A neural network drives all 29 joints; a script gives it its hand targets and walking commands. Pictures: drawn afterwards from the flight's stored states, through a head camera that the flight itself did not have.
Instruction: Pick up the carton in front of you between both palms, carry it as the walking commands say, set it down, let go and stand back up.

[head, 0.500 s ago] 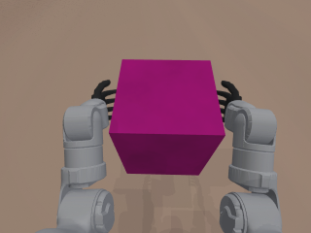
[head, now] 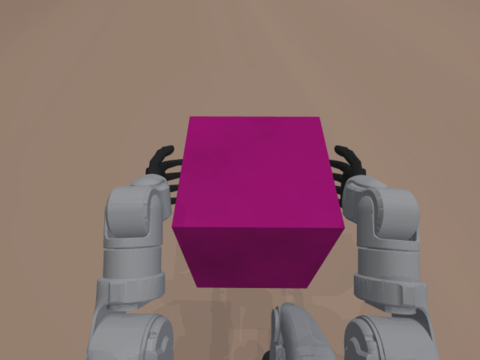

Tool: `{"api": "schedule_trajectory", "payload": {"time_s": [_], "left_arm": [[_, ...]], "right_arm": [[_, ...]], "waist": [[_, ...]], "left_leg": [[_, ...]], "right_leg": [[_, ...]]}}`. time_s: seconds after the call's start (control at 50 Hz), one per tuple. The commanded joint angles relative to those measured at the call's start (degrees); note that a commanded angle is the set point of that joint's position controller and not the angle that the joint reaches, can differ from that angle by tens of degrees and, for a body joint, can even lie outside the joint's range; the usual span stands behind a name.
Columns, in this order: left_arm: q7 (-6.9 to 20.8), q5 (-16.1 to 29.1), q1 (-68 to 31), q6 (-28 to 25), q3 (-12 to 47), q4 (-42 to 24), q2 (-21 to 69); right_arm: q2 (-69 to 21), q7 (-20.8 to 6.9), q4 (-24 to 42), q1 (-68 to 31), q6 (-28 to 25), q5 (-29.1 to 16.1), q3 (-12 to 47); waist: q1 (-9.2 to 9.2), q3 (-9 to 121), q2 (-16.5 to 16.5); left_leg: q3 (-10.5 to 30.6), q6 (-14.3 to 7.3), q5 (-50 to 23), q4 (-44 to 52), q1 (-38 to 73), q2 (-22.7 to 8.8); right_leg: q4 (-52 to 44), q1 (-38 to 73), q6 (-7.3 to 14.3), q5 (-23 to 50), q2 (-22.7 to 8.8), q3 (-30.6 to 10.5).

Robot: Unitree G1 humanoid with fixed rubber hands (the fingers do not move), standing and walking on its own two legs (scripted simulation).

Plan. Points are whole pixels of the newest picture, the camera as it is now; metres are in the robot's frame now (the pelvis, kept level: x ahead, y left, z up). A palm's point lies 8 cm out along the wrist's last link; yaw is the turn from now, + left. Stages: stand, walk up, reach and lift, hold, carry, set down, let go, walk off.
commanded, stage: carry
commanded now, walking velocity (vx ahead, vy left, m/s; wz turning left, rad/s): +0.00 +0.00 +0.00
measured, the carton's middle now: (253, 209) +0.37 -0.01 +0.03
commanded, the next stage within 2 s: none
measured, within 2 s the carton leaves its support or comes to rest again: neither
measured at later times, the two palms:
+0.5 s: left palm (141, 45) +0.46 +0.14 +0.27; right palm (373, 51) +0.46 -0.16 +0.27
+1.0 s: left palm (147, 49) +0.50 +0.15 +0.25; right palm (359, 53) +0.49 -0.15 +0.25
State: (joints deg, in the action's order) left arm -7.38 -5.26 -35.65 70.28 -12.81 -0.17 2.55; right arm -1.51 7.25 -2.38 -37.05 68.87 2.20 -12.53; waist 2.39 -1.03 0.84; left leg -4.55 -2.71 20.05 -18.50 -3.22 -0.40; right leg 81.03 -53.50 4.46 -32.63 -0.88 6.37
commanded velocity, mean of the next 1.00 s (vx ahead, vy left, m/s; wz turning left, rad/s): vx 0.02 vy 0.00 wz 0.00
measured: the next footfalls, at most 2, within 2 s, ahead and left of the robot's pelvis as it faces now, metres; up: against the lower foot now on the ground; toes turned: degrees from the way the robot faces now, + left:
right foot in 0.02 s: +0.16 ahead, -0.10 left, +0.13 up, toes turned -4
left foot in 0.46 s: +0.21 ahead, +0.09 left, +0.13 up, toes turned +5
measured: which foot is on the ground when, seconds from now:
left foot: down 0.00-0.08, up 0.10-0.44, down 0.46-1.00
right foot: up 0.00-0.00, down 0.02-1.00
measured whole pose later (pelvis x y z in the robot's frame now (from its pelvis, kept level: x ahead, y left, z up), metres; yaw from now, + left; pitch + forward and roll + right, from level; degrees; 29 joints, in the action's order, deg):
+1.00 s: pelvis +0.15 +0.00 +0.12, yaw -1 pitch +2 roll +0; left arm -6.7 -3.7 -39.4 71.1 -11.0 13.5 -0.7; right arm 0.1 6.6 -13.0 -39.2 70.7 3.9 -11.6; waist -0.1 4.8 -0.2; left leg -6.8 -3.0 13.9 -31.2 -19.4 -0.2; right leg 31.6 -14.5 1.8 -19.2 0.3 3.9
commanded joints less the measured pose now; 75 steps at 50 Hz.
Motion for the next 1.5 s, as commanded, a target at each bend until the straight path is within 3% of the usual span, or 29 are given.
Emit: {"api": "schedule_trajectory", "payload": {"time_s": [0.0, 0.02, 0.04, 0.06, 0.08, 0.1, 0.16, 0.26, 0.3, 0.32, 0.38, 0.42, 0.44, 0.46, 0.48, 0.54, 0.64, 0.96, 1.1, 1.16, 1.22, 1.26, 1.28, 1.3, 1.32, 1.34, 1.38, 1.42, 1.48], "left_arm": [[11.19, 25.03, -44.24, -2.45, 40.88, -4.99, 59.62], [11.66, 25.98, -44.11, -2.71, 42.07, -5.69, 61.39], [12.18, 26.35, -43.97, -3.50, 42.53, -6.50, 60.50], [12.69, 26.46, -41.07, -4.11, 42.69, -5.69, 61.28], [13.23, 28.58, -41.70, -3.89, 43.43, -5.81, 61.59], [13.86, 30.55, -43.02, -4.27, 44.79, -6.90, 63.72], [15.26, 33.33, -47.91, -4.75, 47.15, -8.84, 66.12], [14.85, 32.72, -46.99, -3.81, 44.85, -7.31, 63.03], [14.70, 30.84, -45.14, -2.60, 42.53, -5.02, 60.99], [14.84, 29.81, -44.23, -1.87, 40.98, -3.74, 60.05], [15.41, 27.24, -41.06, -0.11, 37.29, 2.36, 58.32], [15.71, 25.41, -40.38, 0.37, 34.71, 6.19, 57.49], [15.68, 24.17, -40.16, 0.39, 33.33, 8.37, 56.88], [15.53, 23.13, -40.55, 0.49, 32.23, 9.74, 56.82], [15.48, 22.50, -43.14, 0.52, 31.13, 9.52, 56.91], [15.46, 23.13, -45.21, 0.18, 30.06, 11.98, 59.57], [14.71, 24.61, -47.20, -1.56, 29.72, 10.72, 61.82], [13.77, 26.79, -46.57, -1.29, 32.65, 5.37, 61.96], [12.59, 28.73, -53.58, 0.01, 34.27, -0.17, 58.79], [11.67, 28.29, -53.30, 1.82, 32.83, 1.13, 55.47], [11.02, 26.55, -50.97, 3.46, 29.86, 5.24, 52.51], [11.05, 26.28, -52.22, 4.36, 28.30, 7.50, 52.75], [11.28, 26.34, -53.37, 4.79, 27.72, 8.45, 53.71], [11.54, 26.45, -55.15, 4.99, 27.24, 9.30, 54.09], [11.82, 26.23, -55.96, 4.95, 26.79, 10.67, 55.20], [11.90, 25.94, -56.56, 4.65, 26.19, 11.72, 56.00], [11.56, 25.50, -56.35, 4.37, 25.35, 10.98, 57.20], [10.69, 25.22, -57.74, 4.63, 24.77, 8.17, 56.78], [9.60, 24.53, -56.81, 5.62, 25.07, 6.05, 55.47]], "right_arm": [[-61.90, -14.61, 7.32, -42.68, -0.72, -26.17, 39.64], [-60.88, -14.43, 7.80, -41.91, -0.79, -25.41, 39.42], [-60.30, -14.38, 9.59, -41.55, -0.97, -24.42, 39.52], [-58.79, -14.19, 10.47, -41.15, -0.97, -22.96, 39.27], [-59.81, -13.85, 7.63, -38.70, -1.17, -21.82, 39.02], [-59.16, -13.49, 7.32, -36.36, -1.62, -20.74, 37.72], [-57.18, -12.36, 8.05, -36.64, -1.82, -17.52, 36.14], [-54.25, -12.07, 5.45, -33.94, -1.25, -16.71, 35.41], [-53.53, -11.98, 4.00, -34.15, -0.26, -16.70, 35.46], [-53.55, -12.00, 3.15, -34.00, 0.26, -17.19, 35.53], [-54.92, -12.56, 0.24, -36.13, 1.40, -18.57, 35.75], [-56.23, -13.39, -2.02, -38.87, 2.07, -19.71, 35.22], [-56.85, -14.04, -3.54, -40.23, 2.40, -20.66, 34.58], [-56.38, -14.63, -4.86, -42.22, 2.47, -20.94, 33.60], [-57.42, -15.12, -5.69, -44.35, 2.09, -21.12, 33.02], [-60.98, -15.92, -9.15, -44.93, 1.46, -21.95, 31.27], [-63.26, -15.29, -9.18, -45.34, -0.13, -22.65, 29.48], [-62.53, -13.26, -3.75, -43.54, 0.23, -22.92, 32.12], [-60.15, -12.32, 1.49, -50.57, 1.43, -25.43, 34.11], [-57.54, -11.67, 0.70, -51.68, 3.35, -25.77, 33.02], [-55.26, -11.56, -4.03, -49.88, 5.14, -24.89, 30.19], [-54.75, -11.74, -7.73, -48.96, 5.72, -23.92, 27.86], [-54.29, -11.79, -9.68, -47.91, 5.79, -23.16, 26.53], [-54.16, -11.91, -11.06, -47.32, 5.73, -22.48, 25.13], [-54.50, -12.01, -11.11, -47.91, 5.61, -22.55, 24.24], [-56.17, -12.17, -9.08, -51.25, 5.51, -23.62, 25.09], [-59.18, -12.47, -3.12, -59.48, 5.12, -27.12, 28.10], [-60.95, -12.34, 1.71, -64.20, 5.05, -29.55, 29.81], [-60.46, -11.82, 2.23, -62.32, 5.99, -29.46, 29.38]], "waist": [[-4.78, 30.59, 13.31], [-8.40, 35.48, 12.37], [-10.52, 42.27, 3.59], [-10.43, 44.92, -17.13], [-8.14, 48.19, -16.84], [-7.64, 46.58, -9.83], [-6.06, 32.24, -3.83], [-5.68, 30.09, 0.76], [-5.72, 27.62, -3.41], [-5.42, 28.89, -7.24], [-3.68, 29.07, -9.59], [-2.62, 28.11, -8.42], [-2.32, 28.23, -5.92], [-2.74, 28.45, 0.11], [-2.65, 26.17, 3.51], [-3.44, 21.07, 2.13], [-2.54, 26.19, 0.31], [-2.28, 30.08, -0.39], [-2.07, 22.55, -1.74], [-3.02, 22.15, -5.07], [-3.19, 24.11, -7.76], [-1.53, 25.12, -2.08], [0.69, 26.85, 7.46], [3.09, 25.90, 16.30], [4.17, 22.80, 15.36], [4.22, 21.63, 6.90], [2.87, 22.48, 0.49], [1.26, 21.85, 3.12], [0.59, 20.90, 5.81]], "left_leg": [[-0.90, -7.26, -93.24, -7.63, 2.93, -12.88], [-2.19, -3.89, -98.89, -17.09, 4.26, -13.30], [-1.85, 1.11, -86.31, -35.48, 0.34, -6.44], [0.11, 4.57, -19.99, -58.71, -14.49, 6.99], [12.86, 3.03, 2.01, -73.94, -21.11, 8.79], [18.04, 1.95, 2.69, -79.14, -25.93, 7.57], [13.14, 0.23, 5.22, -73.98, -39.60, 2.84], [10.13, 0.85, 6.26, -55.11, -37.77, -1.63], [1.39, 2.00, 10.45, -32.71, -28.41, 1.81], [0.10, 1.71, 6.56, -28.31, -23.89, 2.89], [-0.93, 0.66, -7.62, -15.38, -15.28, 2.11], [0.69, 0.13, -16.79, -4.84, -7.05, -0.27], [5.91, -0.39, -20.09, -4.38, -1.94, -5.48], [13.39, -3.85, -28.71, -6.35, -0.50, -13.18], [15.28, -5.42, -21.48, -4.20, -6.57, -14.22], [11.78, -1.73, -5.93, -1.37, -13.77, -10.02], [6.40, -1.46, -23.95, -8.52, -5.47, -8.12], [5.37, -2.19, -31.25, -11.74, -2.37, -8.35], [9.37, -4.54, 14.24, -9.53, -12.46, -7.22], [5.08, -3.54, 5.75, -16.44, -17.79, -4.18], [1.22, -2.12, 0.28, -21.88, -22.43, -1.43], [4.78, -3.64, -2.86, -16.57, -10.99, -2.09], [13.39, -6.88, -12.06, -11.53, 1.83, -6.96], [25.26, -11.35, -25.79, -6.91, 13.13, -14.45], [33.01, -15.52, -34.43, -5.32, 18.54, -18.50], [32.49, -16.46, -36.01, -6.84, 19.65, -19.31], [27.36, -13.36, -25.07, -6.15, 16.89, -18.14], [21.57, -10.71, -15.66, -2.84, 12.02, -15.60], [12.79, -8.79, -19.95, -0.69, 3.74, -12.40]], "right_leg": [[-15.67, 27.75, 2.67, 5.75, 7.28, 8.46], [-24.83, 34.97, 4.31, 15.94, 6.33, 3.09], [-34.17, 42.25, 10.51, 30.26, -2.54, -16.97], [-49.73, 51.54, 20.53, 65.83, -13.18, -41.58], [-50.51, 57.66, 22.37, 76.73, -15.85, -45.32], [-45.98, 58.77, 20.20, 64.81, -14.10, -40.21], [-44.85, 54.44, 12.79, 48.40, -11.35, -28.88], [-50.28, 56.52, 10.37, 58.46, -13.41, -21.92], [-55.01, 51.31, 7.79, 55.27, -10.02, -13.37], [-54.50, 50.36, 7.46, 58.07, -10.17, -11.55], [-51.20, 48.02, 6.79, 57.52, -10.58, -6.57], [-49.69, 43.89, 3.85, 41.14, -7.90, -5.20], [-49.29, 39.05, 2.01, 28.81, -7.30, -5.86], [-49.70, 35.31, -0.59, 14.87, -4.38, -6.07], [-51.32, 38.18, -1.85, 8.68, -2.40, -5.59], [-53.99, 42.96, -1.17, 15.76, -4.02, -6.69], [-54.36, 42.00, -1.29, 27.17, -5.98, -7.79], [-51.46, 43.91, -1.56, 34.65, -6.17, -7.84], [-53.99, 37.25, 2.84, -3.25, -5.88, -12.84], [-56.12, 42.24, 4.92, 4.11, -8.66, -17.60], [-50.93, 50.13, 6.88, 24.08, -11.74, -19.92], [-42.06, 41.91, 3.78, 33.79, -8.09, -12.54], [-30.91, 30.49, -0.38, 32.84, -2.68, -3.81], [-20.69, 14.52, -3.02, 15.26, 1.17, -0.07], [-13.30, 2.39, -3.58, -1.37, 3.52, -1.21], [-9.65, -1.40, -2.92, -3.55, 1.69, -3.50], [-9.55, -2.00, -1.90, 0.58, -1.05, -5.68], [-16.16, 1.70, -2.37, 7.57, -2.51, -5.29], [-30.94, 13.25, -2.84, 15.04, -1.85, -2.74]]}}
